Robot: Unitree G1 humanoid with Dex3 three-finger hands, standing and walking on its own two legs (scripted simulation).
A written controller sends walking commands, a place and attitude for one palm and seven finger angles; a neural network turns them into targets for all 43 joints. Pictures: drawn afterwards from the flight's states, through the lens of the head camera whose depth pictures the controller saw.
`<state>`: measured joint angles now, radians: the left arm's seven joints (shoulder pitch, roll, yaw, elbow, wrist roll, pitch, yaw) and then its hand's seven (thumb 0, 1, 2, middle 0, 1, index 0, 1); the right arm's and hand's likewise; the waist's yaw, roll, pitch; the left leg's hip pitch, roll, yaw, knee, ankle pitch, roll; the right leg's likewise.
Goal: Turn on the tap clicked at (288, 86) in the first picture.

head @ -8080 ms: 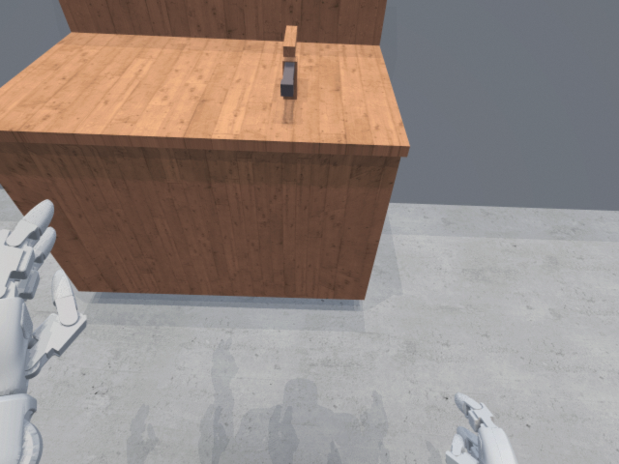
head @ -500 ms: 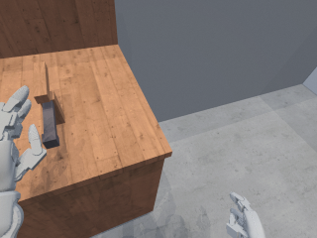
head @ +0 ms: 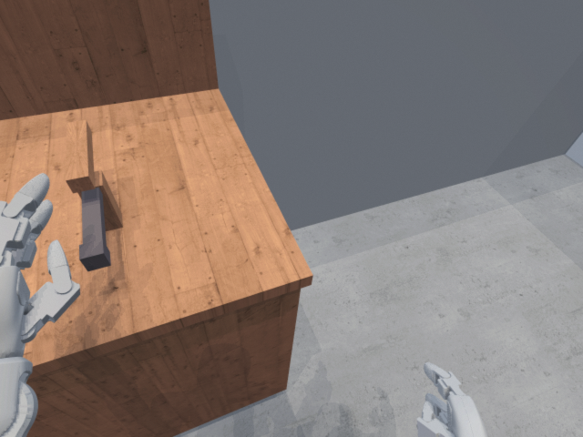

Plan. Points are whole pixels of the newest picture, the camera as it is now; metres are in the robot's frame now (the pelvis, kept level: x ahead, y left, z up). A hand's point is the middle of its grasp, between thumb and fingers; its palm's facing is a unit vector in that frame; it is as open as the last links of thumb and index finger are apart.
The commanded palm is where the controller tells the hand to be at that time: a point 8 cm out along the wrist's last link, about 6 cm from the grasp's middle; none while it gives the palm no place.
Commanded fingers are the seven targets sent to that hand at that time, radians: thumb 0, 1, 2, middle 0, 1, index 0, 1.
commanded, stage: look again from close up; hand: left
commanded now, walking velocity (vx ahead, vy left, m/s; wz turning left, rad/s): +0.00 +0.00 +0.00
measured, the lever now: (95, 255) +0.30 +0.29 +0.08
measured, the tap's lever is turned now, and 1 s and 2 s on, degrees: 0 0 0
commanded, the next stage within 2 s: come to a stop and stand still in 0.10 s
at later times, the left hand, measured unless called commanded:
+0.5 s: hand (89, 279) +0.22 +0.23 +0.17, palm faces +0.36 -0.86 -0.37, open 7.4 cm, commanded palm +0.15 +0.27 +0.17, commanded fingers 0.00 0.90 0.90 -0.20 -0.30 -0.20 -0.30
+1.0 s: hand (86, 278) +0.23 +0.25 +0.15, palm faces +0.34 -0.87 -0.36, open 7.4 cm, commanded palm +0.17 +0.28 +0.17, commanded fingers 0.00 0.90 0.90 -0.20 -0.30 -0.20 -0.30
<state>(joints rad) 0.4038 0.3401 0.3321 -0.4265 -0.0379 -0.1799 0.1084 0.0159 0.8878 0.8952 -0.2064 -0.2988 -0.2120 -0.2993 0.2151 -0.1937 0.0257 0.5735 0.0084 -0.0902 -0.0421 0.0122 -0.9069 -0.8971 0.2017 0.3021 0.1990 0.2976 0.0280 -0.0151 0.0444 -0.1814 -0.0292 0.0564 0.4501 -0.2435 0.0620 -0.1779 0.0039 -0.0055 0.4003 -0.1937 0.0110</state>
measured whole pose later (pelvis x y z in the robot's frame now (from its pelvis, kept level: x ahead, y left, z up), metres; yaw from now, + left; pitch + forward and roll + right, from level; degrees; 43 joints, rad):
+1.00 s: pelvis +0.01 +0.00 +0.00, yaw -1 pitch +0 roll -1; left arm 0.41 0.36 0.34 -0.41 -0.04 -0.21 0.09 0.01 0.89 0.90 -0.21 -0.30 -0.21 -0.30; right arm 0.19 -0.19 0.03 0.56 0.01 -0.13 -0.03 0.01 -0.91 -0.90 0.20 0.30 0.20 0.30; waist 0.01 -0.03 0.03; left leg -0.19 -0.03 0.07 0.44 -0.25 0.06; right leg -0.19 0.01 0.01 0.39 -0.19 0.01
